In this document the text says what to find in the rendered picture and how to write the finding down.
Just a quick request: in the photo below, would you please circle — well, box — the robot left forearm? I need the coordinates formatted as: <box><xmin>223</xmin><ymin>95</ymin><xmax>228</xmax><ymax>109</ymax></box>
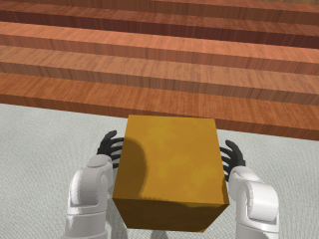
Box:
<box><xmin>60</xmin><ymin>154</ymin><xmax>114</xmax><ymax>239</ymax></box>

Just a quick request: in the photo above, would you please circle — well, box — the right robot hand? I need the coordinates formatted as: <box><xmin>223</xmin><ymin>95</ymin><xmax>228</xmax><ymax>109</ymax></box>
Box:
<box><xmin>219</xmin><ymin>139</ymin><xmax>246</xmax><ymax>182</ymax></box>

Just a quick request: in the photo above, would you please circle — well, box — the left robot hand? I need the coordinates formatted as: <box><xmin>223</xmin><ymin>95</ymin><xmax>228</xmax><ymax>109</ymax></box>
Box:
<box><xmin>97</xmin><ymin>130</ymin><xmax>124</xmax><ymax>169</ymax></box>

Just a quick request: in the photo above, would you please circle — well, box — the carton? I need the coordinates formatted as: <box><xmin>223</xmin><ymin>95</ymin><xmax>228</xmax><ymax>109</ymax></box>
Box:
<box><xmin>112</xmin><ymin>115</ymin><xmax>230</xmax><ymax>233</ymax></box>

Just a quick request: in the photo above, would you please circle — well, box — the robot right forearm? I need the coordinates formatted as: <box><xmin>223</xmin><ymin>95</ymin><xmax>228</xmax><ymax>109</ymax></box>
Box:
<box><xmin>228</xmin><ymin>165</ymin><xmax>279</xmax><ymax>239</ymax></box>

